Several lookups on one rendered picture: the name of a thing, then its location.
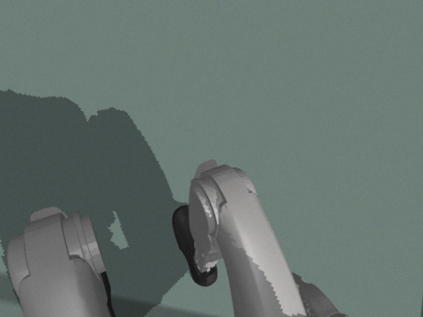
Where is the right robot hand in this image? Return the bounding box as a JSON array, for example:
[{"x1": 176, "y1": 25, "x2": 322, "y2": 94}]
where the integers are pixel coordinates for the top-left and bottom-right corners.
[{"x1": 292, "y1": 273, "x2": 339, "y2": 317}]

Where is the left robot foot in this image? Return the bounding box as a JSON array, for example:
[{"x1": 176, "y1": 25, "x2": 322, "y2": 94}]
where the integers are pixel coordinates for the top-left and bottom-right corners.
[{"x1": 101, "y1": 271, "x2": 116, "y2": 317}]

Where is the right robot foot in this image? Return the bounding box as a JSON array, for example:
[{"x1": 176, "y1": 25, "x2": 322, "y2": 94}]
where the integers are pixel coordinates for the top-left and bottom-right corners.
[{"x1": 172, "y1": 205, "x2": 217, "y2": 287}]

